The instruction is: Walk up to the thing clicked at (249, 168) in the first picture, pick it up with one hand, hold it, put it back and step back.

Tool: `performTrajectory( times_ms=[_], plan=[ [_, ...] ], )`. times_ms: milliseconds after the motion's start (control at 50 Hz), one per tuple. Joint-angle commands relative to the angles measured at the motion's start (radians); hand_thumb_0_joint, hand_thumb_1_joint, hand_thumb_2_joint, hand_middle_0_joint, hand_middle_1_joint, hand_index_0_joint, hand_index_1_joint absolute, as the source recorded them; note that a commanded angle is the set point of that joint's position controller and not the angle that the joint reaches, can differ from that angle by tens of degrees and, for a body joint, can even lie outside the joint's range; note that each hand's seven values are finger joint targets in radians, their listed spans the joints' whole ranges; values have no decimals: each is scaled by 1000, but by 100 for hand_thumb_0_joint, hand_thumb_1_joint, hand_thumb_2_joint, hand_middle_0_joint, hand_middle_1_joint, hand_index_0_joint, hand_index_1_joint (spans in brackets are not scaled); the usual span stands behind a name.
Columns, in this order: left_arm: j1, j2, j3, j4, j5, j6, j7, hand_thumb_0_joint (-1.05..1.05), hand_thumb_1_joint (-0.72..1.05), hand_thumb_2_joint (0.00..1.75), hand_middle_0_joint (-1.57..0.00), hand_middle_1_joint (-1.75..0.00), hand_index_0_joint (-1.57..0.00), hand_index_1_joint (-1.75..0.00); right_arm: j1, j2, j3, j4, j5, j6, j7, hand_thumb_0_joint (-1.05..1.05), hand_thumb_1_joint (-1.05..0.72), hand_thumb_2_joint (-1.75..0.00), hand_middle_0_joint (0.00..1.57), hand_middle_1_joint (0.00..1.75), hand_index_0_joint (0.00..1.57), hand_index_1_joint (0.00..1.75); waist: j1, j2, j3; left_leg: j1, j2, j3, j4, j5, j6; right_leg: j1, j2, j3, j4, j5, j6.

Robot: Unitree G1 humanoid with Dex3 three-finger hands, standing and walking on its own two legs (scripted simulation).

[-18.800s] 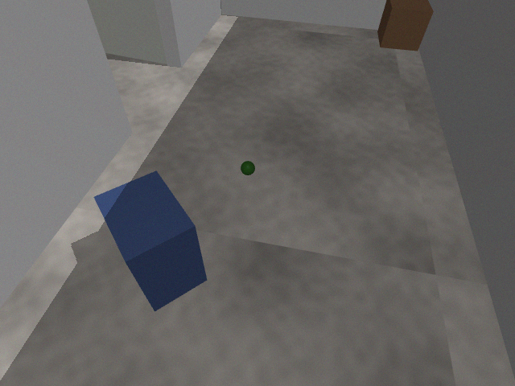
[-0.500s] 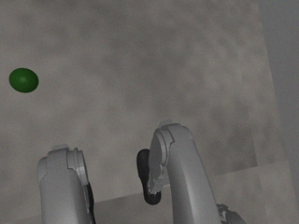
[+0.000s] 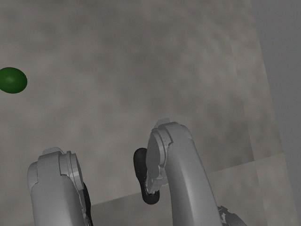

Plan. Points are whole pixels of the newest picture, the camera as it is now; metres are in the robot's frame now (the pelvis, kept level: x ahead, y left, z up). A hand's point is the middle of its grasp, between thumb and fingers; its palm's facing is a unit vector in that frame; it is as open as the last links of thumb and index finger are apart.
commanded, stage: rise first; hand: left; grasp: from above
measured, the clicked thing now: (11, 80) +0.54 +0.26 -0.31
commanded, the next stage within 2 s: approach in 1.38 s
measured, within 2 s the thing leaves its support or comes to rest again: neither
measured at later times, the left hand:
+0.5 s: hand out of the picture +0.49 +0.31 -0.19, palm faces -0.46 -0.06 -0.89, open 13.3 cm
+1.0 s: hand out of the picture +0.49 +0.31 -0.17, palm faces -0.45 -0.05 -0.89, open 12.5 cm
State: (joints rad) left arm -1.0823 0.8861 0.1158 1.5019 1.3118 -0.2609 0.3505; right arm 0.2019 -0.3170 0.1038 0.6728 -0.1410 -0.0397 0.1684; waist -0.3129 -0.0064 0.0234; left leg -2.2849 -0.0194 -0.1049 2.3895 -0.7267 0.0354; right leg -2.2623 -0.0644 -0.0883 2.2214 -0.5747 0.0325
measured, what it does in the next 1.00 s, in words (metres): stands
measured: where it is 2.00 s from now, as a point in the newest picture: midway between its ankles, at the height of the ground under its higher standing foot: (117, 202)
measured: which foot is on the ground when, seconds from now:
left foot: down 0.00-1.00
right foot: down 0.00-1.00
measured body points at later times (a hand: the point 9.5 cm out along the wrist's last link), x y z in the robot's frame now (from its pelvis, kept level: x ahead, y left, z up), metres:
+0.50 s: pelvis +0.00 +0.00 -0.01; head +0.27 +0.08 +0.34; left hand +0.51 +0.31 -0.14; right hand +0.02 -0.27 -0.09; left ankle +0.07 +0.11 -0.31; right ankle +0.13 -0.13 -0.31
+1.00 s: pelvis +0.00 +0.00 -0.01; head +0.26 +0.08 +0.35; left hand +0.51 +0.31 -0.12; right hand +0.02 -0.27 -0.08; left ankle +0.07 +0.11 -0.31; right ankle +0.13 -0.13 -0.31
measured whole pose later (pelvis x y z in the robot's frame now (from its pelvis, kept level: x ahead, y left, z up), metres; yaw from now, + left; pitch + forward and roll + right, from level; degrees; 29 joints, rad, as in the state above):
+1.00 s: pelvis +0.00 +0.00 -0.01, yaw +0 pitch +35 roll -11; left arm -1.09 0.89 0.09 1.50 1.32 -0.26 0.34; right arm 0.20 -0.31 0.12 0.66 -0.13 -0.04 0.17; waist -0.32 -0.01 0.01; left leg -2.30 -0.02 -0.11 2.41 -0.72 0.04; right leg -2.27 -0.06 -0.09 2.23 -0.56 0.04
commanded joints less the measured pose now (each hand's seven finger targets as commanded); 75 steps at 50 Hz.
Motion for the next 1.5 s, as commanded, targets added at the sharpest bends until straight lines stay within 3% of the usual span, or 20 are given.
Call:
performTrajectory(
  times_ms=[0,280,460,680,780,880,920,1000,1080,1160,1200,1240,1260,1280,1340,1360,1380,1400,1460,1480],
  plan=[
    [-318,275,26,-140,-11,-2,46,0,-52,100,-14,-96,-11,-98,248,-271,-84,11,4,-2,-16,0,-91,-91,20,30,20,30,-31,354,-708,504,-11,33,-282,220,-9,366,53,-60,-173,144,-63],
    [-312,281,21,-106,-3,18,57,0,-42,92,-22,-89,-20,-91,243,-275,-68,8,4,-13,-14,0,-91,-91,20,30,20,30,-43,370,-681,471,-10,31,-269,210,-10,349,53,-67,-155,143,-61],
    [-293,291,41,-187,-14,21,40,0,-37,87,-27,-84,-25,-86,265,-285,-78,1,4,-12,-5,0,-91,-90,20,30,20,30,-36,430,-716,565,-2,7,-276,302,-29,323,42,-74,-134,192,-61],
    [-289,250,14,-185,-35,10,18,0,-31,83,-33,-76,-30,-79,259,-274,-86,4,12,2,-6,0,-91,-90,20,30,20,30,-33,373,-699,501,-8,23,-277,248,-16,345,51,-71,-156,165,-67],
    [-299,243,-1,-174,-23,5,17,0,-30,82,-35,-74,-32,-77,246,-269,-80,5,13,4,-10,0,-91,-90,20,30,20,30,-28,359,-694,478,-10,36,-273,224,-10,350,54,-65,-166,149,-65],
    [-324,260,8,-164,-13,5,27,0,-28,81,-36,-73,-33,-76,249,-272,-80,4,14,3,-11,0,-91,-90,20,30,20,30,-32,366,-695,486,-11,26,-287,222,-12,343,53,-71,-162,148,-66],
    [-317,238,-1,-137,-12,5,27,0,-28,80,-37,-72,-33,-75,248,-272,-77,0,11,2,-11,0,-91,-90,20,30,20,30,-46,362,-668,481,-11,20,-291,210,-14,321,50,-73,-161,137,-64],
    [-320,246,-7,-134,-3,9,30,0,-27,79,-37,-72,-34,-75,245,-272,-73,2,14,1,-13,0,-91,-90,20,30,20,30,-34,373,-681,489,-14,30,-286,217,-13,329,51,-69,-163,143,-66],
    [-343,262,11,-166,-2,12,29,0,-26,79,-39,-70,-35,-73,261,-280,-76,-2,7,-2,-9,0,-90,-90,20,30,20,30,-44,404,-701,533,-9,15,-288,269,-22,319,46,-75,-147,173,-65],
    [-316,253,6,-134,-6,13,25,0,-24,77,-39,-70,-37,-73,255,-283,-77,-5,9,-2,-10,0,-91,-90,20,30,20,30,-42,384,-688,507,-12,21,-285,233,-18,317,46,-73,-159,150,-65],
    [-332,290,20,-180,-3,10,25,0,-23,76,-40,-70,-37,-73,257,-274,-72,-7,7,-3,-10,0,-91,-90,20,30,20,30,-33,401,-716,496,-15,43,-275,232,-12,365,52,-65,-163,153,-66],
    [-303,280,22,-157,-5,13,23,0,-25,78,-39,-70,-36,-73,251,-279,-76,-15,8,-3,-9,0,-91,-90,20,30,20,30,-34,366,-689,466,-16,42,-273,215,-11,356,51,-68,-168,135,-68],
    [-282,245,1,-124,-9,17,20,0,-25,78,-39,-70,-36,-73,258,-270,-70,-4,7,-2,-9,0,-91,-90,20,30,20,30,-34,367,-692,470,-16,46,-276,217,-10,361,51,-66,-172,141,-65],
    [-337,268,11,-189,-16,8,23,0,-24,77,-39,-70,-37,-73,247,-275,-70,-12,8,-2,-12,0,-91,-90,20,30,20,30,-41,367,-702,454,-14,40,-277,201,-8,359,55,-71,-170,129,-67],
    [-302,301,31,-160,-8,10,15,0,-25,78,-39,-70,-36,-73,250,-283,-70,-23,8,-7,-13,0,-90,-90,20,30,20,30,-37,357,-662,459,-14,40,-274,202,-9,345,52,-69,-170,121,-68],
    [-304,275,13,-147,-9,9,17,0,-24,78,-41,-68,-37,-72,246,-280,-69,-15,7,-6,-15,0,-91,-90,20,30,20,30,-33,349,-676,442,-15,43,-270,192,-7,355,56,-70,-175,115,-69],
    [-302,287,27,-152,-4,5,20,0,-24,77,-41,-68,-38,-71,248,-288,-71,-20,6,-7,-16,0,-91,-90,20,30,20,30,-43,334,-666,444,-14,38,-266,195,-8,349,55,-74,-173,116,-69],
    [-307,252,-4,-140,-4,7,15,0,-23,77,-40,-68,-38,-71,259,-281,-66,-2,6,-8,-15,0,-90,-90,20,30,20,30,-44,353,-657,447,-18,41,-269,199,-11,342,52,-69,-172,121,-70],
    [-336,286,16,-187,-10,1,21,0,-28,83,-42,-65,-36,-72,252,-285,-73,-8,7,-10,-17,0,-91,-90,20,30,20,30,-33,389,-688,491,-11,24,-283,203,-17,321,53,-79,-160,120,-70],
    [-320,272,12,-167,-3,4,21,0,-26,79,-35,-72,-33,-74,259,-286,-73,-7,5,-11,-16,0,-90,-89,20,30,20,30,-38,386,-692,503,-12,23,-278,216,-19,320,52,-80,-156,131,-71]
  ],
)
